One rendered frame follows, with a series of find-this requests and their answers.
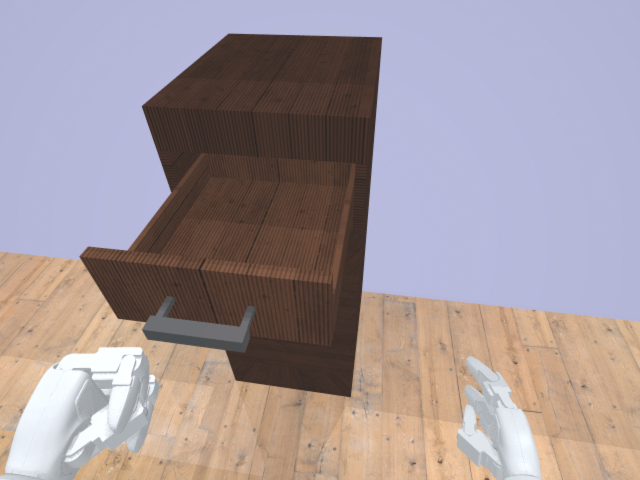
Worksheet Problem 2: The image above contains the right robot hand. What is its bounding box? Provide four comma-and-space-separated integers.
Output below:
457, 356, 542, 480

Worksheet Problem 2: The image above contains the left robot hand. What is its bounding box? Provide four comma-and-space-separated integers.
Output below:
5, 347, 160, 480

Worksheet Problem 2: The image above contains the drawer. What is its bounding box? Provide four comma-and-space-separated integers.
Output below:
79, 153, 356, 346

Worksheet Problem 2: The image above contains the cabinet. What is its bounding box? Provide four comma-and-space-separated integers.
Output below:
142, 34, 382, 397

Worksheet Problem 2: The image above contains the handle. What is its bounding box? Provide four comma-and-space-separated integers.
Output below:
142, 296, 256, 353

